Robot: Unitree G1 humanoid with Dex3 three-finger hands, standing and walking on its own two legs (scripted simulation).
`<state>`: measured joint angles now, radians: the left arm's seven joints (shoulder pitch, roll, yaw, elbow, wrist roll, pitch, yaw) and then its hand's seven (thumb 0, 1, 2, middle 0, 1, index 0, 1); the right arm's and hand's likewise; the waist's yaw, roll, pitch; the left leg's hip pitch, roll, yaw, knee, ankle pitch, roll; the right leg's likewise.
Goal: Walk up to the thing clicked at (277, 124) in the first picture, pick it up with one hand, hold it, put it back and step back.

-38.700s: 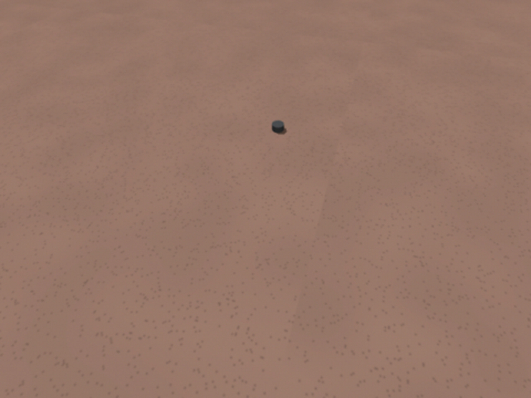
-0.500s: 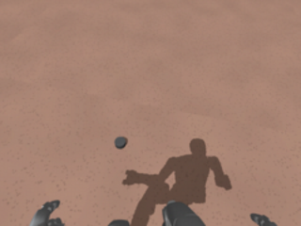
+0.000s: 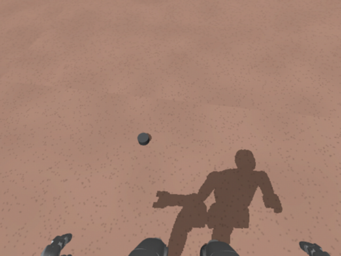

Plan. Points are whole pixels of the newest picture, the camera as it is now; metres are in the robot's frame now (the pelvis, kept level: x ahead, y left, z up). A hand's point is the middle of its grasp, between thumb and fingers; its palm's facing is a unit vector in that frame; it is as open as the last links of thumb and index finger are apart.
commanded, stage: step back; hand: left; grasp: from above
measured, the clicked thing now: (143, 139) +0.82 +0.26 -0.74
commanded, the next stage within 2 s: stand in 1.70 s
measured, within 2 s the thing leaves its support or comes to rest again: neither
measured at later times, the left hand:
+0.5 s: hand out of the picture -0.12 +0.23 -0.16, palm faces -0.03 -0.91 -0.41, open 7.4 cm
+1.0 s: hand out of the picture -0.25 +0.24 -0.14, palm faces +0.09 -0.92 -0.38, open 7.4 cm
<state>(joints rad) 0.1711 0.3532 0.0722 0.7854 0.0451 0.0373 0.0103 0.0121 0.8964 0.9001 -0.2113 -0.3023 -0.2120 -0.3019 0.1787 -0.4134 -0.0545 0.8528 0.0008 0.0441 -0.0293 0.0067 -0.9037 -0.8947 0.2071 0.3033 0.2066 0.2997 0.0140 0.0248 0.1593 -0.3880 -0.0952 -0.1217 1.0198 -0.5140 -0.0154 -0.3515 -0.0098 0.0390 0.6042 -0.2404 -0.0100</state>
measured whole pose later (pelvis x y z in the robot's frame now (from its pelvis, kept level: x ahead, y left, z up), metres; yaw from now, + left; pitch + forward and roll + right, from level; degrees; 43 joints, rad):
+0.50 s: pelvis -0.19 -0.04 -0.01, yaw -1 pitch -4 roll -3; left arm 0.19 0.36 0.06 0.89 0.03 0.03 0.01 0.01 0.90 0.90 -0.21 -0.30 -0.21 -0.30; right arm 0.05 -0.43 -0.06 0.81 -0.02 0.07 -0.01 0.01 -0.90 -0.89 0.21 0.30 0.21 0.30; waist 0.01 0.09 0.20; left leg -0.47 0.09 -0.09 0.70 -0.23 0.00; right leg -0.19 0.06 0.00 0.65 -0.40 -0.01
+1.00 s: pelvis -0.28 -0.04 +0.01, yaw +4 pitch -4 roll +0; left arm 0.26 0.40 0.08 0.96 0.02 0.01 -0.02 0.01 0.90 0.90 -0.21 -0.30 -0.21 -0.30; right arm 0.26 -0.34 -0.05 0.98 -0.05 0.00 0.03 0.01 -0.90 -0.89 0.21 0.30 0.21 0.30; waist 0.00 -0.02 0.03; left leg -0.17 -0.01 -0.03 0.51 -0.28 0.03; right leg -0.37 -0.02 0.00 0.81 -0.43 -0.01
